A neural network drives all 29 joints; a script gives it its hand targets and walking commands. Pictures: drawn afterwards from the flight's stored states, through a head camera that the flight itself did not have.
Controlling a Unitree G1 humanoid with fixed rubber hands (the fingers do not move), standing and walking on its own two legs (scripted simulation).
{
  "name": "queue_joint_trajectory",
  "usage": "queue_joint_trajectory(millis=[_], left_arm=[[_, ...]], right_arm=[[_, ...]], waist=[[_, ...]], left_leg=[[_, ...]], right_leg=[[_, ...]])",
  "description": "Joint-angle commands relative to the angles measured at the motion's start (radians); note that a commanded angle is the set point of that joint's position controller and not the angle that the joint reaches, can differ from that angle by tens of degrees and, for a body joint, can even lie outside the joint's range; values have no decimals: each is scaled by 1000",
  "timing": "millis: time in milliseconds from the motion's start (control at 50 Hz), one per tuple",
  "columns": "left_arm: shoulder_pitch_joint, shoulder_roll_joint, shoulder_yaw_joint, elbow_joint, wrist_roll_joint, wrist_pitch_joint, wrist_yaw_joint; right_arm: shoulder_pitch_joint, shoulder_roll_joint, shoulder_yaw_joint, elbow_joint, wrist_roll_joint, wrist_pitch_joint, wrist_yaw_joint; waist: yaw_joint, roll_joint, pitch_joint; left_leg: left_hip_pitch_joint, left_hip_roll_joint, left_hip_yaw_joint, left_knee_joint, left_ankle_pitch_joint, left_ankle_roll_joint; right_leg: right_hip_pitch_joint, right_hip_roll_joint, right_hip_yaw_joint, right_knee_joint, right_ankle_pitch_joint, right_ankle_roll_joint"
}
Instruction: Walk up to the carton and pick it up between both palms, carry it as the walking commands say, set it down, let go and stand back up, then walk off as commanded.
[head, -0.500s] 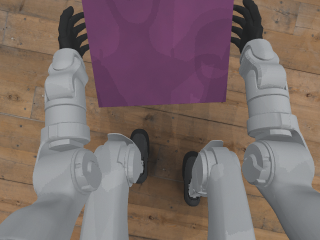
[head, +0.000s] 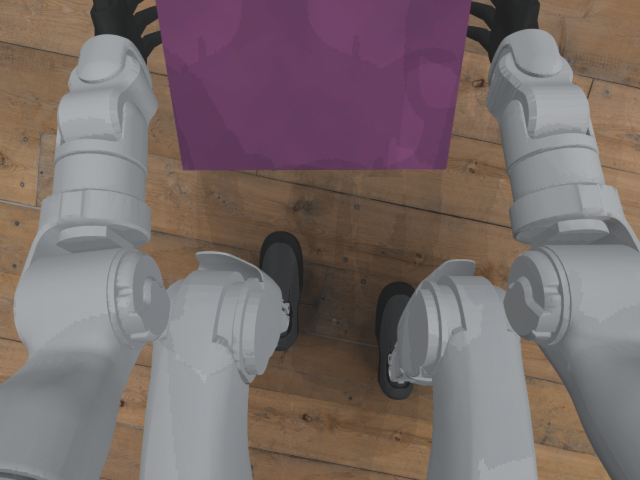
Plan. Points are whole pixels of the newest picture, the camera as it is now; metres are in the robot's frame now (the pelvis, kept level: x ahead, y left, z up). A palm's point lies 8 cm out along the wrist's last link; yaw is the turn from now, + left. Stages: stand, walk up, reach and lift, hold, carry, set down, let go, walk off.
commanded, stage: set down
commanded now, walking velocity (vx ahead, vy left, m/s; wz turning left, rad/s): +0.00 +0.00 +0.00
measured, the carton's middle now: (314, 53) +0.54 +0.07 -0.25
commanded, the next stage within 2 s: none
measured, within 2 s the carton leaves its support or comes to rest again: neither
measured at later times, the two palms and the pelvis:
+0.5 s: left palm (127, 41) +0.52 +0.25 -0.16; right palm (501, 28) +0.55 -0.12 -0.16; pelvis -0.01 +0.00 -0.03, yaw +0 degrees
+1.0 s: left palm (131, 27) +0.53 +0.25 -0.17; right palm (495, 22) +0.56 -0.12 -0.18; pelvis +0.01 +0.00 -0.03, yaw +1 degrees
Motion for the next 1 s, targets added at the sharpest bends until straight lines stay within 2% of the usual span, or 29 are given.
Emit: queue_joint_trajectory(millis=[0,100,200,340,500,720,980], left_arm=[[-521,-890,-383,-120,-138,-37,-265],[-566,-899,-411,-122,-188,-50,-265],[-588,-877,-398,-77,-184,-52,-260],[-613,-853,-381,-5,-175,-43,-263],[-587,-865,-358,49,-159,-24,-277],[-483,-889,-325,92,-145,-17,-302],[-371,-847,-288,121,-119,-24,-318]], right_arm=[[-591,810,396,-170,128,-58,263],[-570,817,390,-160,123,-57,251],[-587,806,366,-121,113,-54,256],[-597,773,322,-45,88,-41,269],[-569,779,295,11,65,-22,288],[-459,826,285,46,17,-2,298],[-346,825,280,64,-22,1,277]], waist=[[-13,-23,-1132],[-47,5,-1169],[-44,19,-1066],[-63,35,-943],[-73,39,-858],[-81,-9,-791],[-70,-31,-753]], left_leg=[[961,-112,-48,15,322,-37],[958,-116,-40,42,328,-40],[918,-115,-38,41,263,-40],[879,-108,-43,39,146,-41],[851,-104,-48,50,108,-39],[771,-109,-48,77,168,-41],[677,-108,-37,96,193,-50]], right_leg=[[263,75,24,-215,295,15],[314,71,30,-196,327,6],[264,67,31,-194,264,3],[202,55,27,-189,153,-4],[162,50,22,-169,112,-9],[181,47,29,-145,177,-8],[239,45,54,-144,261,-1]])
